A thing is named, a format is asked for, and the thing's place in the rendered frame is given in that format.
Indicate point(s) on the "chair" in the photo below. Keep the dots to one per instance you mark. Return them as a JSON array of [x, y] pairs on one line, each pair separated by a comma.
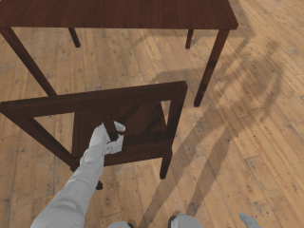
[[138, 108]]

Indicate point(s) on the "robot right shin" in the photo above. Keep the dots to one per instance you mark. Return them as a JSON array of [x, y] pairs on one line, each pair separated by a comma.
[[181, 214]]

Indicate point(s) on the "robot right thigh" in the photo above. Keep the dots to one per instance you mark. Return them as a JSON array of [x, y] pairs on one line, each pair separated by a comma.
[[184, 221]]

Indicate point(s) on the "robot right hand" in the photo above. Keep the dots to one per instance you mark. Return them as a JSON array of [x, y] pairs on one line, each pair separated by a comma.
[[250, 222]]

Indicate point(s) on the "left robot upper arm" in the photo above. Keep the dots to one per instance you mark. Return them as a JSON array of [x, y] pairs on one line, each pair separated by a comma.
[[53, 217]]

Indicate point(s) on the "robot left hand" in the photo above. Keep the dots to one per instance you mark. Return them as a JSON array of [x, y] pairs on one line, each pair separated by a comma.
[[101, 139]]

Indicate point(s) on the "table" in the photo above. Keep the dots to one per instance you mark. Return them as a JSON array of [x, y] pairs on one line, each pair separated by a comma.
[[117, 14]]

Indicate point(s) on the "left robot forearm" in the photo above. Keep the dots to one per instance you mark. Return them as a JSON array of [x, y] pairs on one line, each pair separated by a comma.
[[79, 189]]

